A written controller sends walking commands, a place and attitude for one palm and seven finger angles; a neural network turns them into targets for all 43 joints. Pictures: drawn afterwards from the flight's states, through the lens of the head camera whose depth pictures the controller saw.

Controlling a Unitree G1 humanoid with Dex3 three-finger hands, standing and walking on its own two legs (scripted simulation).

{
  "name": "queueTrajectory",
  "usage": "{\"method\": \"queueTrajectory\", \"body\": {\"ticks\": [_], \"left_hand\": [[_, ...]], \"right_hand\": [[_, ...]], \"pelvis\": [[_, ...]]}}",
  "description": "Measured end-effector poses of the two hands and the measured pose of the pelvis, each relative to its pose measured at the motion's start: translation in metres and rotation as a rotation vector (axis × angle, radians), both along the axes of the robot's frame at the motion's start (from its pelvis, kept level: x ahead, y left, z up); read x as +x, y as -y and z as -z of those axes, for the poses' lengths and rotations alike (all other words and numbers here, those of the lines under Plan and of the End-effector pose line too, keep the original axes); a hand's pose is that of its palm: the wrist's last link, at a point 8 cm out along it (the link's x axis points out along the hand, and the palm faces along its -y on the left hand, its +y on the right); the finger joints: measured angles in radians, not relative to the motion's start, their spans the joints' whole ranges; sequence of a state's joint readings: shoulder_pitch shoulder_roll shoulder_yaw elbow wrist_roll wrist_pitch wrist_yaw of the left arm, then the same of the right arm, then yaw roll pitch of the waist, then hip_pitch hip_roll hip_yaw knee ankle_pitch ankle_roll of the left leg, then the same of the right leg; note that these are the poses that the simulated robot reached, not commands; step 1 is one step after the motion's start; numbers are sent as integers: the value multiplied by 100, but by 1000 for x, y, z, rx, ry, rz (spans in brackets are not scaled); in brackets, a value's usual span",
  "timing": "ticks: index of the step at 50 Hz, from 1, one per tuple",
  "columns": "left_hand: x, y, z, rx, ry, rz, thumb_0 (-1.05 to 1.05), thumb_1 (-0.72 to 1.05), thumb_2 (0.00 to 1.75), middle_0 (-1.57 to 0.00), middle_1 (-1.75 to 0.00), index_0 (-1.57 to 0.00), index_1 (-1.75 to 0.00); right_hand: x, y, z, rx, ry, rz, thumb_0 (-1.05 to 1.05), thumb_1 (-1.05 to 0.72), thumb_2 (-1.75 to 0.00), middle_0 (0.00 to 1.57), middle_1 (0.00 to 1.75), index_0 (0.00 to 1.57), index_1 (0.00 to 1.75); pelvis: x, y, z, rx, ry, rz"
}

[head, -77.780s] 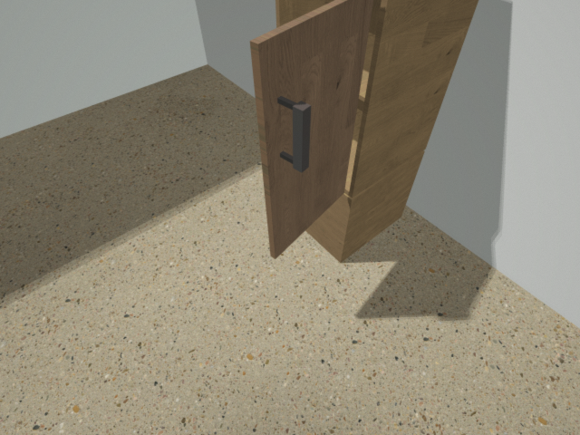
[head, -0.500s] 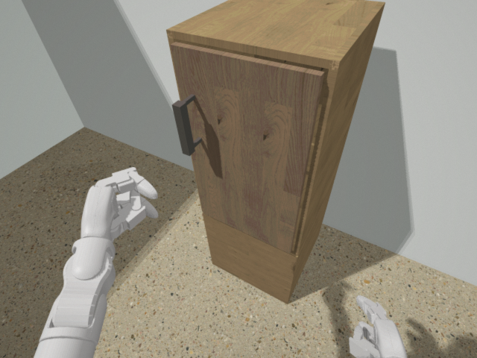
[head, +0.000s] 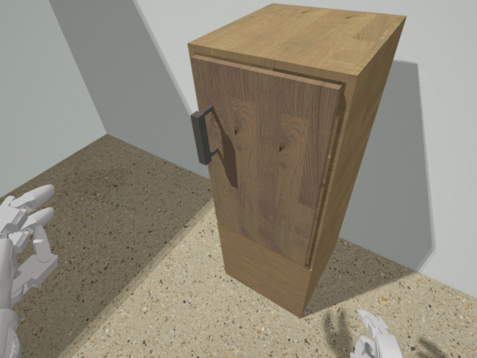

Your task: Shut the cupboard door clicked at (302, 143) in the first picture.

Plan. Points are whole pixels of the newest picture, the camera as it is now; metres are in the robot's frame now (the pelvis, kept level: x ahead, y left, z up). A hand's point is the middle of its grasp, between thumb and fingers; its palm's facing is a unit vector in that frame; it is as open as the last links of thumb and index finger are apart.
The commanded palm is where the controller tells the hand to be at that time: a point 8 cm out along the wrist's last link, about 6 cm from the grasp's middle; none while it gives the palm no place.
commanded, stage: draw the hand back to the body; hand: left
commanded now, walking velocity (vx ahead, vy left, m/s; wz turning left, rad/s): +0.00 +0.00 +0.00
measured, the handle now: (207, 135) +0.61 +0.16 +0.06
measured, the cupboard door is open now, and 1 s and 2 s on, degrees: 0 0 0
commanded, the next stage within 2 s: step back with the hand held close in 0.34 s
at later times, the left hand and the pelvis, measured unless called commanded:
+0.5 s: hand (57, 255) +0.19 +0.26 +0.16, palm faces +0.46 -0.79 -0.40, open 7.4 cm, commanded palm +0.14 +0.30 +0.17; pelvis +0.00 +0.00 +0.00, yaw +0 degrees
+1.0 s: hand (21, 289) +0.14 +0.28 +0.16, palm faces +0.43 -0.76 -0.48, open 7.4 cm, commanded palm +0.08 +0.32 +0.17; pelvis -0.06 +0.02 -0.01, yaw +0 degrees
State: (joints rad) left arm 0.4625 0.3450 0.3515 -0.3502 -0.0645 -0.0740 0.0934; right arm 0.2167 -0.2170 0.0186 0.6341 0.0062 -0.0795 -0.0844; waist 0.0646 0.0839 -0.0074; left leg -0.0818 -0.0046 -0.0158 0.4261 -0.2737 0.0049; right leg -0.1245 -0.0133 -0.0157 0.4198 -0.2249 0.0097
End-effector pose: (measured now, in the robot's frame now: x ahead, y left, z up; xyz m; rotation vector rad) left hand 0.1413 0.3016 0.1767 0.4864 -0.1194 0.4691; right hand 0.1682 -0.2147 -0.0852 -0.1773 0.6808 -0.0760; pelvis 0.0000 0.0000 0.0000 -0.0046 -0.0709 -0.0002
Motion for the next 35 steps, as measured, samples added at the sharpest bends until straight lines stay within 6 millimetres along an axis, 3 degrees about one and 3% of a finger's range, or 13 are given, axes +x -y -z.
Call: {"method": "queueTrajectory", "body": {"ticks": [5, 11, 19, 35], "left_hand": [[-10, -6, 0, 0, 12, -48, 1, 89, 90, -28, -38, -29, -39], [-2, 0, 6, -39, 22, -30, 1, 89, 90, -23, -32, -23, -33], [4, 7, -2, -12, 41, 23, 1, 89, 90, -21, -30, -21, -30], [1, -6, 2, 60, -11, 49, 1, 89, 90, -21, -30, -21, -30]], "right_hand": [[3, 3, 0, -21, 8, -11, 2, -91, -90, 20, 30, 20, 30], [6, 4, -5, -29, 30, -11, 2, -91, -90, 20, 30, 20, 30], [4, 2, -9, -12, 57, 5, 2, -91, -90, 20, 30, 20, 30], [-24, 19, 3, -53, -66, 92, 2, -91, -90, 20, 30, 20, 30]], "pelvis": [[-2, 0, 0, 0, 3, -9], [-3, 0, 1, 3, 5, -8], [-3, 2, 0, 2, 10, 4], [-14, -12, 3, -7, -76, -5]]}}
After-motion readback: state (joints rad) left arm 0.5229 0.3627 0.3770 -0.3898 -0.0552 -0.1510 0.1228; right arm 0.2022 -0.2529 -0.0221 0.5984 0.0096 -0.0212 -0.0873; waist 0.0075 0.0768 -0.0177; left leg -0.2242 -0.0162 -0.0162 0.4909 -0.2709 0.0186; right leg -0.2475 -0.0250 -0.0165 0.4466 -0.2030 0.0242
